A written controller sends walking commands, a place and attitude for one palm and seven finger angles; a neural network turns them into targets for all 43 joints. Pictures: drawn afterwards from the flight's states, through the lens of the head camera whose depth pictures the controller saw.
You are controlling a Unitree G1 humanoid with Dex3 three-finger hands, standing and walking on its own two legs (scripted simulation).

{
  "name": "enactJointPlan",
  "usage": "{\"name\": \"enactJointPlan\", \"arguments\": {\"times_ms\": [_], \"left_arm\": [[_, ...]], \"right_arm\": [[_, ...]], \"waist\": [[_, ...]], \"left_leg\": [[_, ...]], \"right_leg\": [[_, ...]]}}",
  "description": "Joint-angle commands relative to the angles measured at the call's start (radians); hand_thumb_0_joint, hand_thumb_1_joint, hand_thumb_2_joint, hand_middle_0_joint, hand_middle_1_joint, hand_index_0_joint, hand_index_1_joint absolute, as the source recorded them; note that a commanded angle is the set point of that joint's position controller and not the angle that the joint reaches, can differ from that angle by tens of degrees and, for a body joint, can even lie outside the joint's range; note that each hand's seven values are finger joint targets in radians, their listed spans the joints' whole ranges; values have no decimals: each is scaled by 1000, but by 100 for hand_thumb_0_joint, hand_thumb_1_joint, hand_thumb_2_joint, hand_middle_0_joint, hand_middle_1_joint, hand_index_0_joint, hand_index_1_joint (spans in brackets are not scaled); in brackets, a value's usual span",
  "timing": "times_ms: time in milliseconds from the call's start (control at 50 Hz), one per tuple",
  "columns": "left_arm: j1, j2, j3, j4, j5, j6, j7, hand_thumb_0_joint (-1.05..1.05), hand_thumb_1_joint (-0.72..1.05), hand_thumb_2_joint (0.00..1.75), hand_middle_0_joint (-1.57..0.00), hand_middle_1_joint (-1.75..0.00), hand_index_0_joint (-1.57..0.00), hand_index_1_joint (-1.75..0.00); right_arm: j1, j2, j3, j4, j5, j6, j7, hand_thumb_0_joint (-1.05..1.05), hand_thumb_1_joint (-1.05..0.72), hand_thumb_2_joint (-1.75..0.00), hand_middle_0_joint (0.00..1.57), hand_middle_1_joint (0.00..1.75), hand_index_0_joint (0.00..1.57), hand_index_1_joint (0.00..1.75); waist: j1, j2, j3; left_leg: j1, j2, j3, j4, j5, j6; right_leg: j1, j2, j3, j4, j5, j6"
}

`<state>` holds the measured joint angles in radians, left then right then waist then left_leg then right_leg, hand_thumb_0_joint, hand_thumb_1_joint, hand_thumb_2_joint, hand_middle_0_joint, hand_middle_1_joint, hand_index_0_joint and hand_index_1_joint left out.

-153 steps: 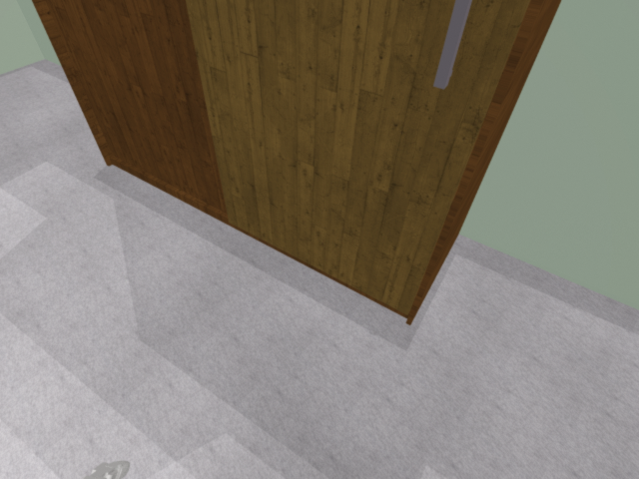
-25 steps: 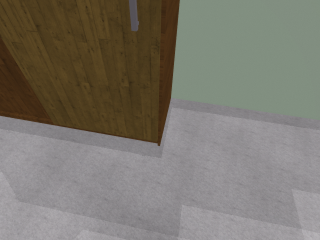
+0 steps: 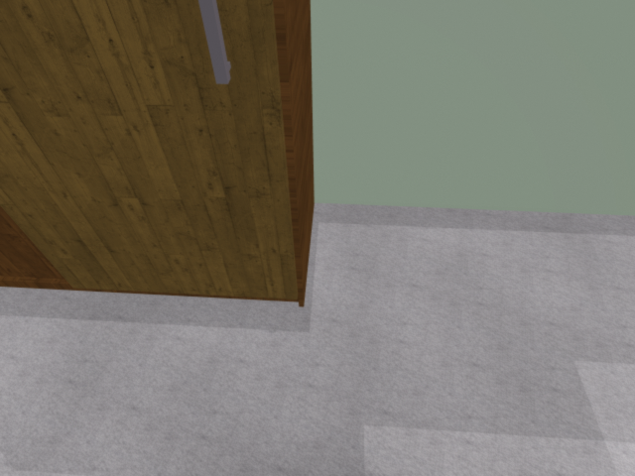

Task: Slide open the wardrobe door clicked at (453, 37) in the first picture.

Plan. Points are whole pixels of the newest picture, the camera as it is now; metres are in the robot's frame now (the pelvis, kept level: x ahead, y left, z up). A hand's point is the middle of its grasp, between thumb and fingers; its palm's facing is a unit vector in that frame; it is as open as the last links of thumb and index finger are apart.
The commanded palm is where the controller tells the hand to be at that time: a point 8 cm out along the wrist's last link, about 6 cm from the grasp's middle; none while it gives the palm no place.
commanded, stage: take the last steps up to it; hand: right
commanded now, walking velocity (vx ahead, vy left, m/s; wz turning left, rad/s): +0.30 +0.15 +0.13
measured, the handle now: (215, 23) +0.78 +0.18 +0.22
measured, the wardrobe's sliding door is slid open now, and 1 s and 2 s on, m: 0.00 0.00 0.00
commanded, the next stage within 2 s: come to a stop and stand still in 0.66 s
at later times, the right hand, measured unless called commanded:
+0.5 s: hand (404, 379) +0.30 -0.14 -0.17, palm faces -0.12 +0.97 -0.19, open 7.3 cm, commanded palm none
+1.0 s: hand (341, 343) +0.38 -0.04 -0.19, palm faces +0.00 +0.99 -0.17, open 7.2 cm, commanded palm none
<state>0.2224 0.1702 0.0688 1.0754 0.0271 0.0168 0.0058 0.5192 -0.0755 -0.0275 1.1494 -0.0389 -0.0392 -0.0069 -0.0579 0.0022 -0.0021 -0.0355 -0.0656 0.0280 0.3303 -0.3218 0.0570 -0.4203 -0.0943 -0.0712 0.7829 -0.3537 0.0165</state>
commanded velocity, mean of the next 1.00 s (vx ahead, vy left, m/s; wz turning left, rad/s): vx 0.09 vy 0.08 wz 0.02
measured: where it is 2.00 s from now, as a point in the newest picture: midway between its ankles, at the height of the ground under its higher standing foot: (270, 474)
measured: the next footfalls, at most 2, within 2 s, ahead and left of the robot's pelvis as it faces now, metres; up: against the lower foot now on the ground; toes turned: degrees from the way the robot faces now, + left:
right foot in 0.06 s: +0.08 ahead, -0.12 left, +0.00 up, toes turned -7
left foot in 0.54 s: +0.36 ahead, +0.20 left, +0.00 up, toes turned +13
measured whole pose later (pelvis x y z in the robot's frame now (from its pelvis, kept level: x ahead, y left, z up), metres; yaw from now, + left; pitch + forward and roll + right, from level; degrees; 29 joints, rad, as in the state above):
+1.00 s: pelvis +0.34 +0.13 -0.01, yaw +6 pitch -1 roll +1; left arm 0.15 0.13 0.03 1.03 0.01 0.01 0.04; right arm 0.26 -0.14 -0.04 1.08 -0.01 0.00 -0.04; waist -0.03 0.01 0.03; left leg -0.20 -0.04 0.16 0.54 -0.29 0.07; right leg -0.29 -0.04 -0.09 0.57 -0.25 -0.02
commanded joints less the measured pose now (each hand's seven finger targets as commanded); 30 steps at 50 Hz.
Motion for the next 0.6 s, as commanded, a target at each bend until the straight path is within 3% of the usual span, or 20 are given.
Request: {"name": "enactJointPlan", "arguments": {"times_ms": [0,20,40,60,80,100,120,160,200,240,320,340,420,460,480,500,520,540,560,580], "left_arm": [[52,33,-5,-34,-4,-75,21,0,90,90,-20,-30,-20,-30],[184,92,11,12,-3,-84,34,0,90,90,-20,-30,-20,-30],[303,207,36,41,6,-90,45,0,90,90,-20,-30,-20,-30],[352,242,39,46,-2,-79,51,0,90,90,-20,-30,-20,-30],[301,199,27,47,-2,-74,54,0,90,90,-20,-30,-20,-30],[236,146,14,37,-3,-77,56,0,90,90,-20,-30,-20,-30],[187,103,0,21,-5,-84,54,0,90,90,-20,-30,-20,-30],[167,70,-12,16,-2,-97,51,0,90,90,-20,-30,-20,-30],[165,65,-8,3,-1,-102,48,0,90,90,-20,-30,-20,-30],[185,68,-16,7,-5,-104,45,0,90,90,-20,-30,-20,-30],[222,87,-12,13,-1,-102,39,0,90,90,-20,-30,-20,-30],[220,100,-9,11,1,-102,39,0,90,90,-20,-30,-20,-30],[252,137,7,28,9,-89,35,0,90,90,-20,-30,-20,-30],[232,169,18,28,7,-85,35,0,90,90,-20,-30,-20,-30],[216,184,22,28,4,-83,34,0,90,90,-20,-30,-20,-30],[203,179,23,27,-2,-81,30,0,90,90,-20,-30,-20,-30],[262,130,14,32,-13,-77,17,0,90,90,-20,-30,-20,-30],[318,50,-7,6,-23,-72,16,0,90,90,-20,-30,-20,-30],[247,58,-8,-16,-28,-60,18,0,90,90,-20,-30,-20,-30],[222,50,-3,-8,-29,-54,10,0,90,90,-20,-30,-20,-30]], "right_arm": [[7,-171,-35,-19,16,-9,-10,0,-90,-90,20,30,20,30],[17,-143,-36,-16,22,-11,-6,0,-90,-90,20,30,20,30],[46,-92,-29,-36,29,-8,6,0,-90,-90,20,30,20,30],[-10,-129,-28,-65,17,-4,5,0,-90,-90,20,30,20,30],[-69,-158,-38,-66,4,10,2,0,-90,-90,20,30,20,30],[-102,-138,-44,-68,0,16,10,0,-90,-90,20,30,20,30],[-118,-138,-46,-71,2,21,23,0,-90,-90,20,30,20,30],[-82,-89,-45,-67,-1,36,33,0,-90,-90,20,30,20,30],[-74,-74,-48,-73,-1,49,37,0,-90,-90,20,30,20,30],[-114,-81,-51,-95,-1,55,44,0,-90,-90,20,30,20,30],[-263,-113,-47,-162,4,54,57,0,-90,-90,20,30,20,30],[-308,-116,-44,-183,7,51,60,0,-90,-90,20,30,20,30],[-410,-137,-39,-209,17,38,57,0,-90,-90,20,30,20,30],[-338,-160,-47,-189,18,27,52,0,-90,-90,20,30,20,30],[-243,-177,-53,-162,16,17,48,0,-90,-90,20,30,20,30],[-97,-215,-67,-111,12,4,42,0,-90,-90,20,30,20,30],[23,-320,-91,-77,5,-7,29,0,-90,-90,20,30,20,30],[49,-399,-103,-68,15,-7,17,0,-90,-90,20,30,20,30],[0,-380,-96,-88,30,-2,6,0,-90,-90,20,30,20,30],[-123,-340,-85,-108,25,0,4,0,-90,-90,20,30,20,30]], "waist": [[92,88,10],[143,-2,-70],[169,-241,-153],[181,-228,-122],[163,-142,-8],[136,-122,89],[108,-59,146],[66,-79,162],[51,-115,143],[46,-144,167],[65,-173,219],[67,-172,232],[102,-159,210],[60,-150,137],[18,-142,62],[-50,-83,-30],[-92,152,-159],[-55,362,-276],[-60,246,-227],[-16,228,-152]], "left_leg": [[-75,183,-145,132,529,85],[-218,146,-116,328,465,49],[-501,53,-18,595,57,-12],[-594,49,-32,788,-209,-20],[-606,99,-85,871,-161,-22],[-620,130,-80,903,-91,-32],[-607,154,-64,905,-44,-41],[-576,156,-42,892,27,-58],[-595,158,-21,889,96,-69],[-638,163,-6,886,163,-74],[-708,190,27,713,222,-81],[-697,202,38,621,226,-79],[-528,159,93,378,168,-44],[-404,118,117,323,129,-15],[-282,96,128,265,134,-2],[-69,74,134,191,194,6],[198,244,-68,139,194,53],[312,460,-412,60,300,120],[187,468,-418,-19,212,147],[40,431,-356,-71,-17,134]], "right_leg": [[218,69,-97,-321,120,-19],[488,-22,4,-375,202,-41],[713,-326,374,-408,266,-139],[680,-462,515,-500,304,-209],[544,-431,438,-531,272,-192],[415,-390,369,-551,295,-171],[328,-360,302,-570,293,-168],[267,-283,141,-567,369,-126],[264,-233,30,-559,386,-113],[245,-204,-4,-578,400,-92],[289,-200,-16,-590,421,-118],[296,-207,-24,-592,436,-121],[331,-226,-30,-554,556,-115],[381,-236,-59,-441,756,-107],[396,-223,-74,-319,818,-90],[337,-179,-101,-129,761,-57],[125,-86,-134,179,391,-26],[-67,64,-48,475,-243,-12],[-85,32,64,579,-239,-46],[-89,-13,67,617,-151,-54]]}}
